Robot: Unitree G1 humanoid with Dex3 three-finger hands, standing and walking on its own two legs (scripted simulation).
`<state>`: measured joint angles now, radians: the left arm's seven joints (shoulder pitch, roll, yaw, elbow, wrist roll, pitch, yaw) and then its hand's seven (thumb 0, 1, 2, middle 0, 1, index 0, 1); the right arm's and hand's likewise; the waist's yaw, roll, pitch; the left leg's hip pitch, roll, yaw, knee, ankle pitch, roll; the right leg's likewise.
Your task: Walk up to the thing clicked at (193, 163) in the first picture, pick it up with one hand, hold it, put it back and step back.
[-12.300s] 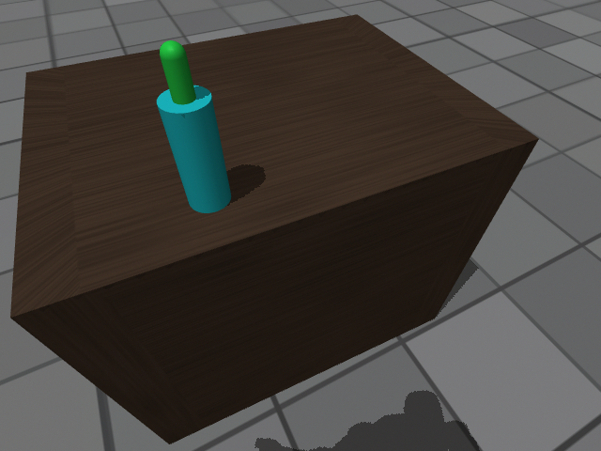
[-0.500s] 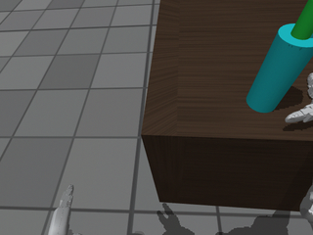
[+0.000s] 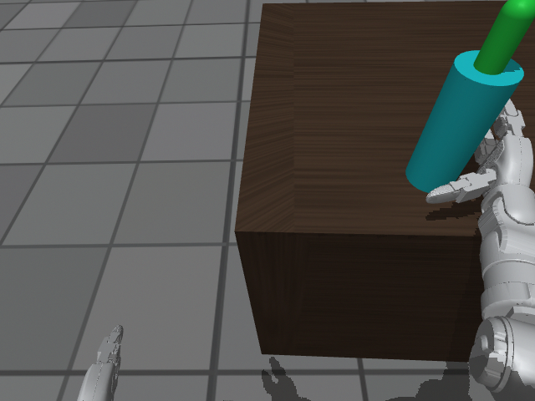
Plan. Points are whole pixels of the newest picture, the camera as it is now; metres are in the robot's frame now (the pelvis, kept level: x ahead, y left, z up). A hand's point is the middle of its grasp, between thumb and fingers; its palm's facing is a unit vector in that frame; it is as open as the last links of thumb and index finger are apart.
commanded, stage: rest palm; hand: right
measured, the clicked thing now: (465, 108) +0.46 -0.22 +0.19
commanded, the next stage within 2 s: close in 0.06 s
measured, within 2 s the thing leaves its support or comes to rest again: leaves its support in 1.14 s
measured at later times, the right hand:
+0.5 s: hand (446, 144) +0.46 -0.22 +0.13, palm faces +0.22 +0.97 +0.01, open 14.8 cm
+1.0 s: hand (447, 149) +0.46 -0.22 +0.12, palm faces +0.22 +0.98 +0.01, open 10.1 cm
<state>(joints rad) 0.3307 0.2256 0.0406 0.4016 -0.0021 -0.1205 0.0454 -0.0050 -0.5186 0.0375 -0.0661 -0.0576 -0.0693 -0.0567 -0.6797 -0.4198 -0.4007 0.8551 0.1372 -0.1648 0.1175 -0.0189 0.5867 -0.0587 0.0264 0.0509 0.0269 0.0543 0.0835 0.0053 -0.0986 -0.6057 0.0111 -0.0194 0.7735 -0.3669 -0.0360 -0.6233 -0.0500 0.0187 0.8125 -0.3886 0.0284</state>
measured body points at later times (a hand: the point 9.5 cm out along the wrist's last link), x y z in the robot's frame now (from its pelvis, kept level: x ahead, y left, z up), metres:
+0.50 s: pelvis -0.01 +0.00 +0.00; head +0.05 -0.01 +0.45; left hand +0.14 +0.27 -0.05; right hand +0.45 -0.27 +0.13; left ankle +0.01 +0.14 -0.70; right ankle +0.00 -0.13 -0.70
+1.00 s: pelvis +0.00 +0.00 +0.00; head +0.05 -0.01 +0.45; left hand +0.13 +0.27 -0.06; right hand +0.44 -0.27 +0.13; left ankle +0.01 +0.14 -0.70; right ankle +0.00 -0.13 -0.70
